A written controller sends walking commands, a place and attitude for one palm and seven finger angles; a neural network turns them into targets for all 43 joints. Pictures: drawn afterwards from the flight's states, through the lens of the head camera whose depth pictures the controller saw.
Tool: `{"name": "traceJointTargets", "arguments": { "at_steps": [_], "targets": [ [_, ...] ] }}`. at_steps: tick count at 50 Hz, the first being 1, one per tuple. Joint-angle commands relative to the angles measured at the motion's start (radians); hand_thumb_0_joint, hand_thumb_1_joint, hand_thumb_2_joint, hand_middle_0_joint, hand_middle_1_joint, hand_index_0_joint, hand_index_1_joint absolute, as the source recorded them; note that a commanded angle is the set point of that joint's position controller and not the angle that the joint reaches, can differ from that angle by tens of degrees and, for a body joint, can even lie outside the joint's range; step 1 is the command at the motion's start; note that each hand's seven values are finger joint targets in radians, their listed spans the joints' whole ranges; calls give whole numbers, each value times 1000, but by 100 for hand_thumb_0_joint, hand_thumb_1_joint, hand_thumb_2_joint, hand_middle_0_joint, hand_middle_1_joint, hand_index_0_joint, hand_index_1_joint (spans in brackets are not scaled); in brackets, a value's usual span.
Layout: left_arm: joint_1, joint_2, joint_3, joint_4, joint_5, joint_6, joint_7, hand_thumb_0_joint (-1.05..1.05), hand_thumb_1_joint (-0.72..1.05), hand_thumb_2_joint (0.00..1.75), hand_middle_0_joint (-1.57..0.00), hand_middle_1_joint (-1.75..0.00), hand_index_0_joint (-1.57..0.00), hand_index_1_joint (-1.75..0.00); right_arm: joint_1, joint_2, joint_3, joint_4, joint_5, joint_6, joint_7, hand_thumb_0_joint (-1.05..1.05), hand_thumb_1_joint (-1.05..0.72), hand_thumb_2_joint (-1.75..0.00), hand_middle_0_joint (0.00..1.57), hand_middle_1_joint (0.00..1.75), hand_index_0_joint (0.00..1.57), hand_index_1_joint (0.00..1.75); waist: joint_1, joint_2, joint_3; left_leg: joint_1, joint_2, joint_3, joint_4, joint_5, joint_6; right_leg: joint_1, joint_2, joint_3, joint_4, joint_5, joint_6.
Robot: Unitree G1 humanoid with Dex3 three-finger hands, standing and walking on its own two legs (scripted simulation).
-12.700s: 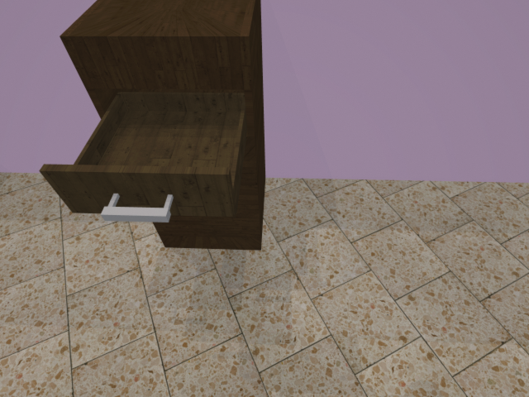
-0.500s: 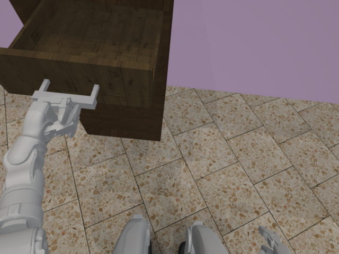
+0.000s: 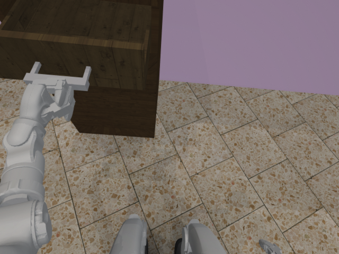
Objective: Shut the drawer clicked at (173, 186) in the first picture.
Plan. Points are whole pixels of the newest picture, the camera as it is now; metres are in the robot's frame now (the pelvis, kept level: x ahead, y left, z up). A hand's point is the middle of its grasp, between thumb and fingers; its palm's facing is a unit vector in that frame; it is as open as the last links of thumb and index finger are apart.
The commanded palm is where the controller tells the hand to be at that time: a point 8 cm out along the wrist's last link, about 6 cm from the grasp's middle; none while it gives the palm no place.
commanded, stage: push the drawer shut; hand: left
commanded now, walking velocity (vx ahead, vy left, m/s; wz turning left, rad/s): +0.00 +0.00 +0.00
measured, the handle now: (60, 75) +0.51 +0.27 +0.05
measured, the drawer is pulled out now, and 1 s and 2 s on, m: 0.15 0.05 0.00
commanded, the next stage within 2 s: pull the fist back off the drawer in 1.64 s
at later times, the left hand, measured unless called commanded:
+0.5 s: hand (73, 86) +0.48 +0.23 +0.05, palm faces -0.06 -1.00 -0.04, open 3.1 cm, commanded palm +0.49 +0.27 +0.05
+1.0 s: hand (78, 66) +0.54 +0.23 +0.05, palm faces -0.06 -1.00 -0.04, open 3.2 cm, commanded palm +0.56 +0.25 +0.05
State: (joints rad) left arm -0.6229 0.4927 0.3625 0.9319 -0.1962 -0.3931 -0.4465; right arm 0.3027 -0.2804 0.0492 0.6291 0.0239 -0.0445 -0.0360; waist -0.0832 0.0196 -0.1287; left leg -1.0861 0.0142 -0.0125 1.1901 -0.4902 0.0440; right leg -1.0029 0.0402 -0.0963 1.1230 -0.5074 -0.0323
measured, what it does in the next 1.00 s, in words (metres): stands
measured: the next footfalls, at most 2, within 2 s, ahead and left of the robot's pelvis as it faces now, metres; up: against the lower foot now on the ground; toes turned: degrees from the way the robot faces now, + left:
none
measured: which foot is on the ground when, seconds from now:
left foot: down 0.00-1.00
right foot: down 0.00-1.00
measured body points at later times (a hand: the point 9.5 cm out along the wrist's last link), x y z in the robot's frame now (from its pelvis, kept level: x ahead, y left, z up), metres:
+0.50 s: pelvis -0.01 -0.01 -0.02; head +0.14 +0.02 +0.41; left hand +0.48 +0.29 +0.06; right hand +0.03 -0.29 -0.12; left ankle +0.03 +0.09 -0.64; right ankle +0.01 -0.11 -0.64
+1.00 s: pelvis -0.02 +0.01 -0.03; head +0.16 +0.05 +0.38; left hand +0.54 +0.29 +0.06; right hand -0.03 -0.26 -0.12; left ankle +0.03 +0.09 -0.64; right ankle +0.01 -0.11 -0.64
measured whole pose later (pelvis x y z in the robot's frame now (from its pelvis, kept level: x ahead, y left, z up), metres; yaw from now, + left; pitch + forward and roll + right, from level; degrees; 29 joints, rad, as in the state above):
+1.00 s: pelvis -0.02 +0.01 -0.03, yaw -2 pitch +29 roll -7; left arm -1.12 0.76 0.41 1.27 -0.05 -0.31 -0.40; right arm 0.37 -0.30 0.10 0.65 -0.02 -0.03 -0.03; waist -0.23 0.04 -0.11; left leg -1.33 0.03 -0.04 1.30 -0.48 0.05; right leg -1.22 0.06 -0.13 1.20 -0.49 -0.03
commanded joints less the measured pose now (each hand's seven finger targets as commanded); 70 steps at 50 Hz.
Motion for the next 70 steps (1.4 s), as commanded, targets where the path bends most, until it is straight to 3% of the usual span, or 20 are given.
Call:
{"name": "traceJointTargets", "arguments": {
  "at_steps": [1,4,6,8,12,15,16,20,21,23,29,30,34,36,52,55,59,64,67,70],
  "targets": [
    [-496,291,71,-172,-18,-71,16,0,90,90,-140,-160,-140,-160,113,-174,-63,-62,-2,-15,-15,0,-90,-90,20,30,20,30,-47,153,-431,397,17,-81,-127,287,-19,73,8,75,-127,205,-9],
    [-505,291,71,-150,-22,-72,7,0,90,90,-140,-160,-140,-160,122,-174,-65,-59,-3,-9,-13,0,-90,-90,20,30,20,30,-56,119,-453,389,19,-73,-113,305,-13,96,10,81,-130,232,-4],
    [-522,300,70,-144,-21,-74,0,0,90,90,-140,-160,-140,-160,129,-175,-65,-56,-1,-5,-13,0,-90,-90,20,30,20,30,-61,133,-471,396,20,-72,-103,330,-12,91,11,83,-124,256,-5],
    [-563,323,77,-97,-15,-66,-2,0,90,90,-140,-160,-140,-160,129,-178,-61,-47,-2,-1,-14,0,-90,-90,20,30,20,30,-79,94,-436,326,20,-66,-90,270,-5,95,12,93,-131,220,1],
    [-625,384,102,-67,-4,-60,-8,0,90,90,-140,-160,-140,-160,139,-183,-55,-42,-1,0,-20,0,-90,-90,20,30,20,30,-86,117,-447,275,19,-60,-73,246,0,108,10,109,-126,207,2],
    [-678,369,74,-70,2,-57,-11,0,90,90,-140,-160,-140,-160,148,-182,-55,-42,-4,-3,-18,0,-90,-90,20,30,20,30,-98,176,-477,305,19,-64,-59,259,1,64,15,106,-113,201,-2],
    [-676,407,103,-52,5,-53,-6,0,90,90,-140,-160,-140,-160,157,-190,-54,-36,-5,0,-19,0,-90,-90,20,30,20,30,-95,155,-481,307,23,-70,-62,262,-1,64,15,102,-114,201,-1],
    [-743,413,87,-46,13,-44,-5,0,90,90,-140,-160,-140,-160,165,-191,-49,-34,-7,-2,-19,0,-90,-90,20,30,20,30,-115,171,-492,276,24,-68,-47,242,5,60,17,111,-114,182,1],
    [-756,443,104,-50,18,-45,-2,0,90,90,-140,-160,-140,-160,170,-195,-48,-32,-7,-1,-19,0,-90,-90,20,30,20,30,-106,180,-512,286,25,-72,-51,248,2,66,16,108,-112,182,0],
    [-751,438,100,-40,21,-39,2,0,90,90,-140,-160,-140,-160,176,-194,-49,-31,-8,1,-17,0,-90,-90,20,30,20,30,-108,195,-522,297,26,-71,-50,260,2,62,18,108,-115,190,0],
    [-816,470,98,26,44,-20,19,0,90,90,-140,-160,-140,-160,190,-203,-38,-24,-10,3,-15,0,-90,-90,20,30,20,30,-139,177,-449,238,32,-80,-53,191,4,13,22,100,-118,124,2],
    [-847,462,87,16,45,-24,21,0,90,90,-140,-160,-140,-160,192,-203,-36,-23,-13,1,-15,0,-90,-90,20,30,20,30,-143,208,-454,252,30,-87,-55,193,4,-5,22,94,-111,122,-1],
    [-867,510,112,48,62,-16,34,0,90,90,-140,-160,-140,-160,209,-214,-34,-22,-18,1,-16,0,-90,-90,20,30,20,30,-151,190,-482,251,34,-96,-52,191,3,-20,22,86,-103,114,2],
    [-907,473,77,50,68,-18,39,0,90,90,-140,-160,-140,-160,214,-216,-32,-17,-22,-2,-13,0,-90,-90,20,30,20,30,-162,242,-483,297,37,-112,-60,182,-3,-84,23,70,-93,99,-2],
    [-1078,513,78,90,135,19,87,0,90,90,-140,-160,-140,-160,286,-233,-24,3,-51,17,-5,0,-90,-90,20,30,20,30,-215,315,-547,420,53,-182,-57,264,-22,-217,24,28,-63,137,-6],
    [-1094,551,106,115,144,26,95,0,90,90,-140,-160,-140,-160,297,-233,-17,4,-57,24,-2,0,-90,-90,20,30,20,30,-220,310,-533,390,51,-176,-46,272,-16,-209,27,30,-64,141,-6],
    [-1140,528,65,126,165,40,101,0,90,90,-140,-160,-140,-160,308,-234,-14,10,-61,35,1,0,-90,-90,20,30,20,30,-240,332,-507,401,58,-188,-51,266,-21,-238,26,23,-63,141,-5],
    [-1148,602,114,125,179,49,103,0,90,90,-140,-160,-140,-160,332,-232,-9,7,-67,49,3,0,-90,-90,20,30,20,30,-241,330,-567,388,55,-168,-19,355,-13,-179,32,28,-65,188,-3],
    [-1169,589,100,108,186,51,96,0,90,90,-140,-160,-140,-160,336,-229,-11,8,-68,57,10,0,-90,-90,20,30,20,30,-243,377,-580,428,58,-173,-12,397,-19,-204,35,25,-62,207,-6],
    [-1185,605,107,129,193,62,97,0,90,90,-140,-160,-140,-160,350,-226,-7,12,-70,63,9,0,-90,-90,20,30,20,30,-259,355,-561,398,60,-167,-3,401,-9,-191,38,26,-64,216,-3]
  ]
}}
